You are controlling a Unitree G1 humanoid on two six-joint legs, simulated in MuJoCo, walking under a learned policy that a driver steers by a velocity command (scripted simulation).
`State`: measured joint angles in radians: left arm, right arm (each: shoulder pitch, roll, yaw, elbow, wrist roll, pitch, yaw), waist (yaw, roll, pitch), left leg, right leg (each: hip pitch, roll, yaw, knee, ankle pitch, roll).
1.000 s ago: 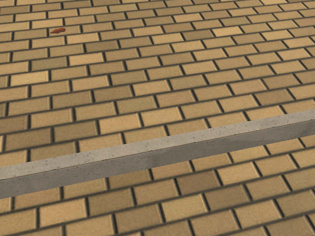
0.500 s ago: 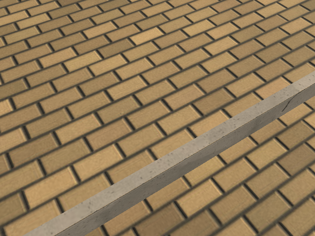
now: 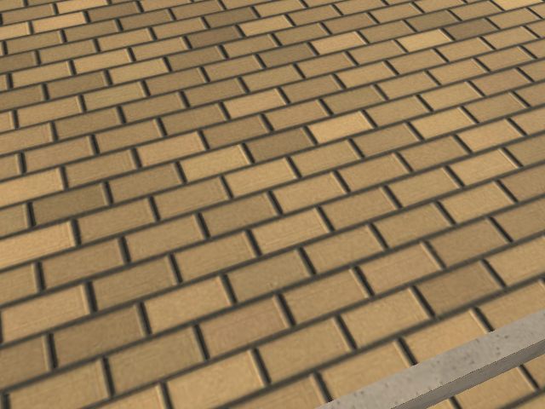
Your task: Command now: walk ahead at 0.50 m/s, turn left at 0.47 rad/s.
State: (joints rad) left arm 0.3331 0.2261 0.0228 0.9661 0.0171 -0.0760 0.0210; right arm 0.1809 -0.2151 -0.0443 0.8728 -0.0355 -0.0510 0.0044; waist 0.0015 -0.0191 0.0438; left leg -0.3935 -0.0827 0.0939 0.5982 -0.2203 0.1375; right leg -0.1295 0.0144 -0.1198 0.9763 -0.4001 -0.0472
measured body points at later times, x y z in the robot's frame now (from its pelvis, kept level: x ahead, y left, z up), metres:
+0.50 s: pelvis +0.28 -0.02 +0.03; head +0.33 +0.01 +0.47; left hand +0.53 +0.20 -0.01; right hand +0.25 -0.29 -0.10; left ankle +0.07 +0.05 -0.71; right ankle +0.48 -0.07 -0.55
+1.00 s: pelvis +0.45 +0.01 +0.17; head +0.47 +0.01 +0.62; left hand +0.37 +0.25 +0.04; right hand +0.69 -0.09 +0.05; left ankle +0.47 +0.14 -0.55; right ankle +0.49 -0.08 -0.57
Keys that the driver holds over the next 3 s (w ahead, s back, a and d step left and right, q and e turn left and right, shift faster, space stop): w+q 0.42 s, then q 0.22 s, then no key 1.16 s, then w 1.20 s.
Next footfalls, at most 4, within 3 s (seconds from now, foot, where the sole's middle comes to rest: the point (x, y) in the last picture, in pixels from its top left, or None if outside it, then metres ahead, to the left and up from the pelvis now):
0.52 right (307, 346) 0.56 -0.05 -0.61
1.04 left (214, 375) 0.49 0.15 -0.61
2.12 left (188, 348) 0.55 0.21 -0.61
2.60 right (206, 208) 0.95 0.20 -0.61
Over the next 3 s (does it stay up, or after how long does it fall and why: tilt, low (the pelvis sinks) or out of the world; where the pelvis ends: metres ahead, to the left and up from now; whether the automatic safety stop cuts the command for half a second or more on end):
stays up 0.96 0.28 0.17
